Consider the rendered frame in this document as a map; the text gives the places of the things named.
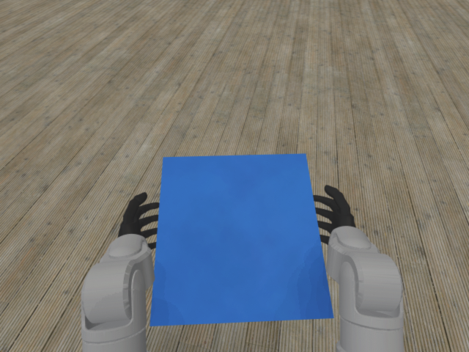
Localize right robot forearm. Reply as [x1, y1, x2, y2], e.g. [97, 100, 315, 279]
[326, 226, 404, 352]

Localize robot left hand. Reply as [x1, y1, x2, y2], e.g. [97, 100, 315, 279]
[118, 192, 160, 250]

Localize robot right hand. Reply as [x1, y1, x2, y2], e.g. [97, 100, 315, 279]
[313, 185, 356, 245]

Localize carton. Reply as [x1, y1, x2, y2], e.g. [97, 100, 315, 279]
[149, 153, 334, 326]

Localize left robot forearm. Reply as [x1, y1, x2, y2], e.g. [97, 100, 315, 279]
[81, 234, 155, 352]

